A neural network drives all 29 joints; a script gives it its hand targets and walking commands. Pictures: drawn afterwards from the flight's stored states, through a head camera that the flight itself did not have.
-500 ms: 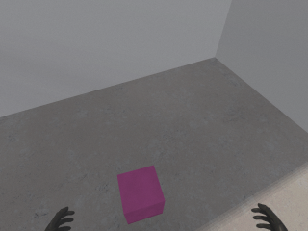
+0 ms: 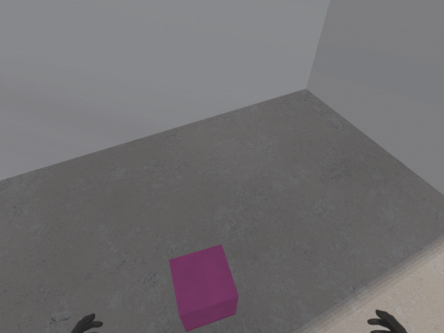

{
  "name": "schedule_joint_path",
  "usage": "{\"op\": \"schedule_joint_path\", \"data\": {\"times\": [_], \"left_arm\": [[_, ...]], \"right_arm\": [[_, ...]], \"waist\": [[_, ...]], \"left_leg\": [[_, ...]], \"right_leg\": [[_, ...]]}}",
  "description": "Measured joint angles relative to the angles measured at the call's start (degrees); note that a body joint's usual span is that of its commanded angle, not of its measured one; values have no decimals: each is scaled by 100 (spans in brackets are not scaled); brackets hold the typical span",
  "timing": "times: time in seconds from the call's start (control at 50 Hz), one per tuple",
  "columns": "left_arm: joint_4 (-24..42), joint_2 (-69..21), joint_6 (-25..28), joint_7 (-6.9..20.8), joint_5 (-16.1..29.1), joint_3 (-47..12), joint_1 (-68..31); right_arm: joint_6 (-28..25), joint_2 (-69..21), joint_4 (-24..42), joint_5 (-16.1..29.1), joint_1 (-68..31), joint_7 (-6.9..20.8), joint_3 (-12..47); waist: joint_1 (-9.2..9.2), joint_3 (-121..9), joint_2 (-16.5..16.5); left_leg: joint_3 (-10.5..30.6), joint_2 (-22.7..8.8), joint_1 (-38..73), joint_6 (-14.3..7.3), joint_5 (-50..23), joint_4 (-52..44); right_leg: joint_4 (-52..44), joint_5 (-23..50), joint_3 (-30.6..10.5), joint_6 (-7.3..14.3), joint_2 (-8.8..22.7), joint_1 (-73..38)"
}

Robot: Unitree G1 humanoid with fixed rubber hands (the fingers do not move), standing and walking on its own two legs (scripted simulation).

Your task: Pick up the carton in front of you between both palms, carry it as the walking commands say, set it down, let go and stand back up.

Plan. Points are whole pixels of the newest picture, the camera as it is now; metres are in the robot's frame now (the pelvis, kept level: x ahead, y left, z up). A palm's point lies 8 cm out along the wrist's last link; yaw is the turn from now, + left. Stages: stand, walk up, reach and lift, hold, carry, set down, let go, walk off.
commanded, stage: stand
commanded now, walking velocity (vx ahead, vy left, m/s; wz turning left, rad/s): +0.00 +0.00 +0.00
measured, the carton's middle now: (203, 288) +0.41 +0.08 -0.65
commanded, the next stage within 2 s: none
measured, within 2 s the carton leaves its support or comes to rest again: neither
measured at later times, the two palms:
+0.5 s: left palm out of the picture +0.08 +0.30 -0.11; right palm out of the picture +0.07 -0.31 -0.09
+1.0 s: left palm out of the picture +0.06 +0.31 -0.11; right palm out of the picture +0.06 -0.31 -0.10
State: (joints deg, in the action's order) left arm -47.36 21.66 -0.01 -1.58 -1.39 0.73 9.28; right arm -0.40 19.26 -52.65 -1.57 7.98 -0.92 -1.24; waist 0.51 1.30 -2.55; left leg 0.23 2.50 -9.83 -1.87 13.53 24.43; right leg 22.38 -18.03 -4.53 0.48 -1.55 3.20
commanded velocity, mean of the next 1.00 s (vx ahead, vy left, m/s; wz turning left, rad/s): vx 0.00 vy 0.00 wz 0.00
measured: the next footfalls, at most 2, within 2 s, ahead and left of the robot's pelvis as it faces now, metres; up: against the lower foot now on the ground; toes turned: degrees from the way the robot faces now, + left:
none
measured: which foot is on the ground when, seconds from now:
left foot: down 0.00-1.00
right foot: down 0.00-1.00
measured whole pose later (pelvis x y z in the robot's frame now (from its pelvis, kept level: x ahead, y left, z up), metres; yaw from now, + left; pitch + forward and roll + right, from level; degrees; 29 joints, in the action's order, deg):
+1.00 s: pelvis -0.02 +0.00 +0.00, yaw +1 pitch -3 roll +0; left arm -57.5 23.1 0.7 -0.9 -0.8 0.3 8.0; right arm -0.9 21.7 -61.6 -0.8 6.3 -0.7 0.0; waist 0.5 2.5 -1.7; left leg 2.0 2.4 -8.6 -1.5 9.3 20.5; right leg 18.6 -14.3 -3.3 0.4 -1.4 1.7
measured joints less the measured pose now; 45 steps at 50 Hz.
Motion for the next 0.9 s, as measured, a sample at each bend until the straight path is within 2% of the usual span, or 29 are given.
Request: {"op": "schedule_joint_path", "data": {"times": [0.46,0.9], "left_arm": [[-636,90,54,48,28,-36,-3],[-960,139,67,62,56,-41,-112]], "right_arm": [[-47,166,-599,37,-88,19,76],[-47,228,-857,73,-153,20,117]], "waist": [[-16,51,49],[-4,106,83]], "left_leg": [[87,-22,102,27,-303,-303],[159,-9,122,33,-409,-380]], "right_leg": [[-306,287,70,4,-6,-117],[-373,367,117,-5,8,-147]]}}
